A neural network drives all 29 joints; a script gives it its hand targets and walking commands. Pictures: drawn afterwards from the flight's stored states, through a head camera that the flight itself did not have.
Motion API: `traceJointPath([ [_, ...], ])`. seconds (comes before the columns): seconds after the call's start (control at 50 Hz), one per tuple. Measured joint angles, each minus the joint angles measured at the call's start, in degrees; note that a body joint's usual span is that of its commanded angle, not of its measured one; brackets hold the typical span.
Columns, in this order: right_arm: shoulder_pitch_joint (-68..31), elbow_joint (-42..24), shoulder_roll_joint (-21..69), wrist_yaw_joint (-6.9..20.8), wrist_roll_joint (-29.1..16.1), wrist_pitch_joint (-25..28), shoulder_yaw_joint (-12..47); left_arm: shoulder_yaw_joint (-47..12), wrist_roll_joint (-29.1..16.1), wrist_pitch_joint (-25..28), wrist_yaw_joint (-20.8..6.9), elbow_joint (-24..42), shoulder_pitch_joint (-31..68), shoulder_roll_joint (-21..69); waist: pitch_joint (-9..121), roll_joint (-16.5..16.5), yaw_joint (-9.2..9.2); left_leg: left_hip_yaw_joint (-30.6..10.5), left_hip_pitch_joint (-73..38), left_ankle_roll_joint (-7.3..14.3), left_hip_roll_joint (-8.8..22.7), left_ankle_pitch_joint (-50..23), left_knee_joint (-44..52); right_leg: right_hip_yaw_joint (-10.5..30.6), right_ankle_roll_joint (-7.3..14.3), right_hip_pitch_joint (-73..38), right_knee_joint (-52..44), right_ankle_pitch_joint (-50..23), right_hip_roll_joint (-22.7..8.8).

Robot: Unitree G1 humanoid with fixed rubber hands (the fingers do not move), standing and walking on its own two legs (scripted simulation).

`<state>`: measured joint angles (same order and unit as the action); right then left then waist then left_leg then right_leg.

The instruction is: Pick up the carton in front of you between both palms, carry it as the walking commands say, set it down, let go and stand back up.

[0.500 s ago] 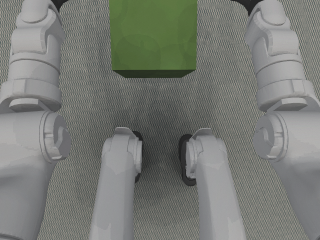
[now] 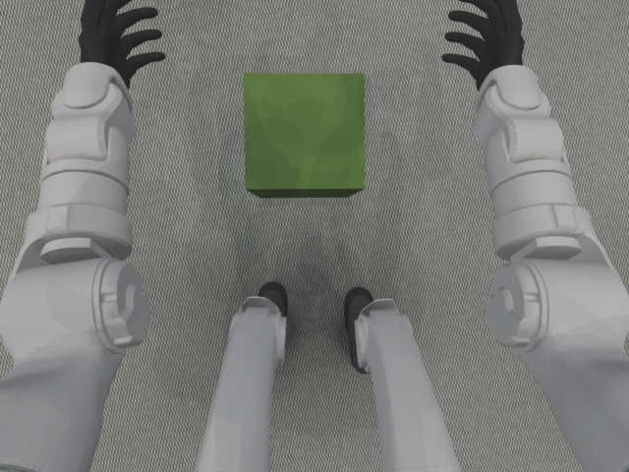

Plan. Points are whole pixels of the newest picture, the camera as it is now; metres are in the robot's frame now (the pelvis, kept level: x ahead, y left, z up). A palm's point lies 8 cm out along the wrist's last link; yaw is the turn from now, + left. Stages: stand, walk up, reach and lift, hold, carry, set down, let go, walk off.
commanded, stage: let go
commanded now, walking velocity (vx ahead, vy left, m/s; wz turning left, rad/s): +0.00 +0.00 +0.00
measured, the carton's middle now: (304, 145) +0.53 +0.03 -0.49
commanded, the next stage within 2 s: stand in 1.34 s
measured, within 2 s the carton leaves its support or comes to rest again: neither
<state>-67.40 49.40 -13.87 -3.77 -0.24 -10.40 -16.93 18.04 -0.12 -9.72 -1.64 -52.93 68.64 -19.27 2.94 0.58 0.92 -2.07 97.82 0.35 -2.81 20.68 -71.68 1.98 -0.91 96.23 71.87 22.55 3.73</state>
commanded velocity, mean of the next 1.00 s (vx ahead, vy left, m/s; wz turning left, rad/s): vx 0.00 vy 0.00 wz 0.00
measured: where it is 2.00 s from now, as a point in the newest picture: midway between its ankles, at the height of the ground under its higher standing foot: (316, 342)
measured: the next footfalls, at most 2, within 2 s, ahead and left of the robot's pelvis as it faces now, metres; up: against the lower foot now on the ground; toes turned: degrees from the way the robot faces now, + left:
none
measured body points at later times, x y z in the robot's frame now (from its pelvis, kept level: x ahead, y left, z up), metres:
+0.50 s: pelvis +0.06 +0.00 +0.11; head +0.27 +0.01 +0.51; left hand +0.40 +0.25 +0.00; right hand +0.42 -0.20 +0.00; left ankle +0.08 +0.11 -0.58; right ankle +0.07 -0.12 -0.58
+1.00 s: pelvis +0.09 -0.01 +0.16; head +0.12 -0.01 +0.61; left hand +0.25 +0.23 +0.08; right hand +0.27 -0.24 +0.08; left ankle +0.08 +0.11 -0.58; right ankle +0.07 -0.12 -0.58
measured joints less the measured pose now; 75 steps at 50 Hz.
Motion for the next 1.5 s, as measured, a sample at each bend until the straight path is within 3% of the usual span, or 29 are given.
traceJointPath([
  [0.12,4.76,-1.97,1.39,0.85,3.50,0.44,-0.33,0.58,3.69,0.55,-0.79,2.00,-4.67,1.54,0.01,0.01,-0.05,-0.27,-6.47,0.05,0.05,-2.28,7.62,0.21,0.10,-6.48,-7.69,-2.34,-0.25],
  [0.22,15.47,-7.19,2.87,1.68,5.72,0.78,1.50,-0.90,5.71,0.85,-1.22,7.94,-15.57,3.46,-0.10,-0.08,-0.11,-0.36,-14.22,0.26,0.06,-3.38,13.91,0.48,0.21,-14.23,-14.06,-3.52,-0.50],
  [0.34,29.69,-12.02,3.58,2.86,4.53,2.89,4.24,-3.64,4.14,2.80,-1.71,13.89,-30.44,5.06,0.01,-0.20,-0.16,-0.41,-25.14,0.44,0.06,-3.97,20.62,0.79,0.35,-25.15,-20.83,-4.19,-0.84],
  [0.64,57.20,-15.92,4.07,5.01,2.27,9.78,9.70,-9.67,0.90,9.56,-1.73,18.68,-58.60,7.75,1.33,-0.72,-0.62,-0.62,-51.19,0.38,0.20,-5.64,34.11,1.20,1.00,-50.87,-33.89,-5.81,-1.40],
  [0.88,77.25,-22.69,2.34,6.67,0.46,9.97,13.53,-14.42,0.00,9.40,-1.91,26.21,-78.89,7.50,-4.07,-0.43,-0.90,-0.95,-78.12,0.05,0.71,-7.27,45.25,1.13,1.78,-77.65,-44.79,-7.41,-1.56],
  [1.06,80.45,-24.59,1.61,7.84,0.37,5.08,14.52,-15.41,0.50,4.11,-2.82,28.46,-81.81,6.90,-7.49,-0.11,-0.94,-0.99,-89.60,-0.02,0.86,-6.50,46.82,0.84,2.14,-89.19,-46.42,-6.64,-1.61],
  [1.32,79.58,-25.39,2.17,7.91,1.18,2.08,14.58,-15.34,1.25,1.14,-2.69,29.23,-81.04,7.19,-10.39,-0.10,-0.99,-0.45,-93.49,0.32,0.78,-5.52,46.17,0.91,1.85,-93.13,-46.08,-5.92,-1.83],
  [1.42,78.96,-17.75,-0.04,4.67,2.13,5.80,15.23,-16.21,1.64,3.47,0.98,24.43,-80.07,4.70,-6.26,-0.17,-0.53,-0.44,-88.73,0.32,0.87,-4.37,43.43,0.69,1.62,-88.77,-44.13,-5.12,-1.71],
  [1.5,78.50,-12.97,-2.52,3.60,2.57,7.75,14.76,-15.37,1.97,6.06,1.87,19.75,-80.13,2.12,-4.17,0.04,-0.56,-0.24,-86.59,0.49,0.96,-3.74,42.52,0.77,1.60,-86.70,-43.50,-4.72,-1.65],
])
